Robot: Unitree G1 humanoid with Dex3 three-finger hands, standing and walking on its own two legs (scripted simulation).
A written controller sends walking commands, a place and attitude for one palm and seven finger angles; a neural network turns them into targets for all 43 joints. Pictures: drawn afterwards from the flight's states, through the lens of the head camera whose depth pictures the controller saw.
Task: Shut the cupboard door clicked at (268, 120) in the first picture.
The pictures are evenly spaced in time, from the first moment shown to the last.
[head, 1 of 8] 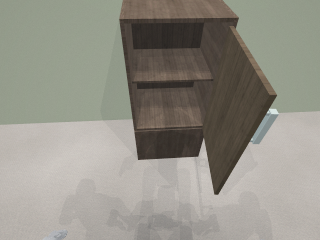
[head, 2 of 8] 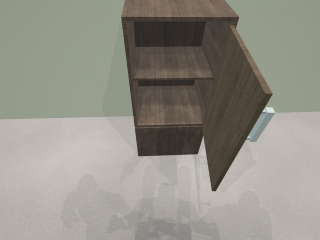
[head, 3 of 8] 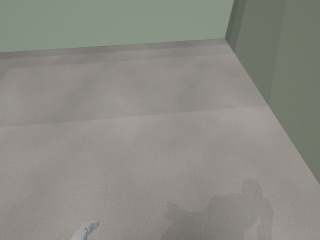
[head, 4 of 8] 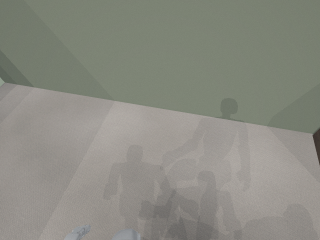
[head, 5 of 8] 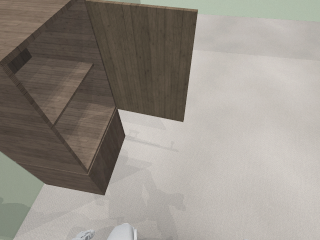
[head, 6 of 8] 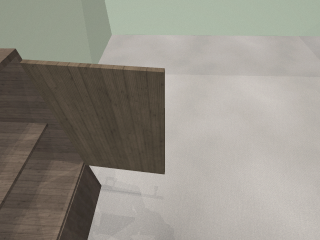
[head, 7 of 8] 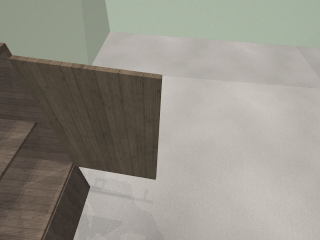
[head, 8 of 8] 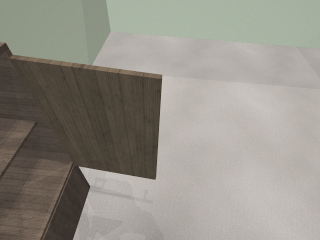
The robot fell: no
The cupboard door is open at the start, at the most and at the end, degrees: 85 85 85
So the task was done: no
